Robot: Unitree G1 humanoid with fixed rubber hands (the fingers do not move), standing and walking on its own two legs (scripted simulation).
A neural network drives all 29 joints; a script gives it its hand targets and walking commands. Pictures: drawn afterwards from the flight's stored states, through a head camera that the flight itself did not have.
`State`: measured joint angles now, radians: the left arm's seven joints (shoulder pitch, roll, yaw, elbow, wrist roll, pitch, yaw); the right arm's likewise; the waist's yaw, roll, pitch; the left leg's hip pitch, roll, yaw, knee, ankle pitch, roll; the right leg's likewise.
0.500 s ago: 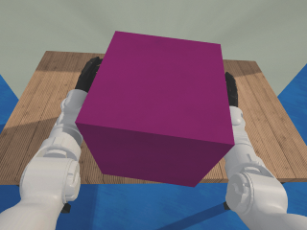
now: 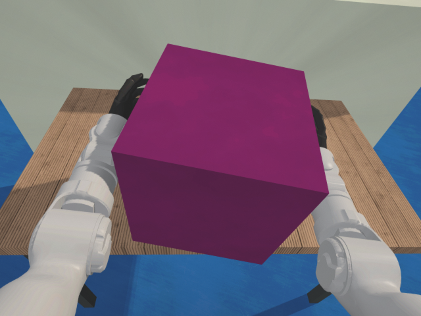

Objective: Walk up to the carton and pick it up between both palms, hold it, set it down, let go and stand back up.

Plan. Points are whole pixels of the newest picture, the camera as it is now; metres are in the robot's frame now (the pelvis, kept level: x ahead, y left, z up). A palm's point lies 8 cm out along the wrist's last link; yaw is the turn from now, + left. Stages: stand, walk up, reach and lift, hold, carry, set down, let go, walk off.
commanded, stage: reach and lift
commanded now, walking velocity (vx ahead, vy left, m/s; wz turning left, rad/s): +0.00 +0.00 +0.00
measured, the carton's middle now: (216, 157) +0.41 +0.01 +0.09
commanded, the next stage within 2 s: none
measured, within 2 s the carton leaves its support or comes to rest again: neither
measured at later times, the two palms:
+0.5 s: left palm (113, 98) +0.42 +0.19 +0.22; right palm (323, 125) +0.41 -0.18 +0.19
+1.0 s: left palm (104, 89) +0.40 +0.19 +0.25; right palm (330, 120) +0.40 -0.18 +0.21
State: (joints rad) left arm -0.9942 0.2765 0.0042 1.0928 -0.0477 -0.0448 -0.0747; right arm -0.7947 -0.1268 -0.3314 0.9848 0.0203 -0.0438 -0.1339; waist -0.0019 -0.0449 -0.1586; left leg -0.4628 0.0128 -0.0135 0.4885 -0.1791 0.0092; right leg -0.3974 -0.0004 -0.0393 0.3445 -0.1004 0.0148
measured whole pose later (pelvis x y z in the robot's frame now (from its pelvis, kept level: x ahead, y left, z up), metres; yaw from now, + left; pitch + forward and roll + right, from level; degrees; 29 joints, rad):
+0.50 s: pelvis +0.00 +0.00 +0.00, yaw +0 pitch +7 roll -2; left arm -0.89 0.28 0.03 0.65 -0.08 0.32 0.01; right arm -0.81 -0.19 -0.21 0.76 0.18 0.24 -0.14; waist 0.00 -0.04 -0.17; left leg -0.42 0.02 -0.01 0.48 -0.18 0.01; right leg -0.35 0.00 -0.04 0.32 -0.09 0.01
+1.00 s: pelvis -0.01 +0.00 +0.00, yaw +0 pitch +4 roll -2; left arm -0.93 0.27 0.08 0.56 -0.08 0.55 0.04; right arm -0.88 -0.22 -0.20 0.82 0.18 0.35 -0.09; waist 0.00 -0.04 -0.17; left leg -0.39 0.02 -0.02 0.48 -0.17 0.01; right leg -0.32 0.01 -0.04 0.32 -0.08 0.01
